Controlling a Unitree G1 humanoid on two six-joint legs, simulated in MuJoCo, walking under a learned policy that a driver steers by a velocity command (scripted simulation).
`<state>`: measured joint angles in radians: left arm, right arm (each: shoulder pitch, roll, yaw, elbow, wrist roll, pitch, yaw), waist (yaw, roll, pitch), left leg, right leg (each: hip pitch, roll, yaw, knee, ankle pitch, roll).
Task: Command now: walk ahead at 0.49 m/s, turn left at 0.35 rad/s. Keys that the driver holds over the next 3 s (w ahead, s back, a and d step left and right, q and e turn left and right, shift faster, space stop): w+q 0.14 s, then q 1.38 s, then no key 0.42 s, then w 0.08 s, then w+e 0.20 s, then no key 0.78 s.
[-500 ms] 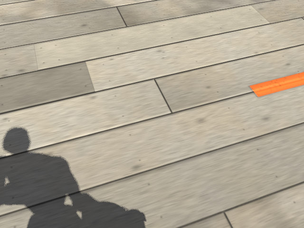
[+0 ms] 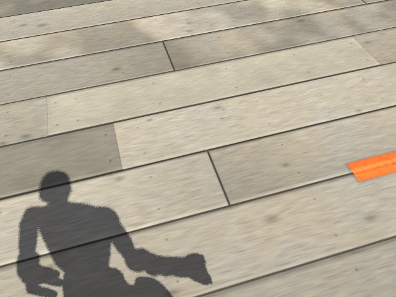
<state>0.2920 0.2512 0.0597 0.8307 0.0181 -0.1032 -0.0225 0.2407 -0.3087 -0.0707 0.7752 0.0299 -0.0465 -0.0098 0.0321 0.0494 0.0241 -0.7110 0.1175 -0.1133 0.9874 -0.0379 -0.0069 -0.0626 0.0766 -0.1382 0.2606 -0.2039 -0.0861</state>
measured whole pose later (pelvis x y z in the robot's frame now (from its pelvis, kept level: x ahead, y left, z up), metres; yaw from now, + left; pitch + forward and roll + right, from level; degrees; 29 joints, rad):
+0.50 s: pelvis +0.24 +0.04 -0.01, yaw +17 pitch +3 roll +0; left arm 0.09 0.31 0.04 0.69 0.01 -0.04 0.03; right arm 0.20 -0.31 -0.07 0.64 0.00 -0.01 0.00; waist -0.02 -0.01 0.08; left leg -0.37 -0.11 -0.07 0.43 -0.11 0.09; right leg -0.61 -0.04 0.11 1.05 -0.40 0.09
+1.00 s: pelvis +0.32 +0.00 +0.00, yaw +36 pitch +2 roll +1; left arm 0.16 0.27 0.05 0.70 0.01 0.02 0.04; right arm 0.18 -0.31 -0.08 0.61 0.02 0.07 -0.01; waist 0.02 0.03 0.06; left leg -0.47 0.01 -0.03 0.94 -0.41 -0.09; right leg -0.28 -0.05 -0.07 0.45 -0.19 -0.01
